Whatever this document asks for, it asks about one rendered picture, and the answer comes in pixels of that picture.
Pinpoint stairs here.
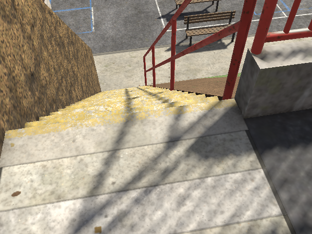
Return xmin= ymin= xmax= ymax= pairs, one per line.
xmin=24 ymin=86 xmax=219 ymax=128

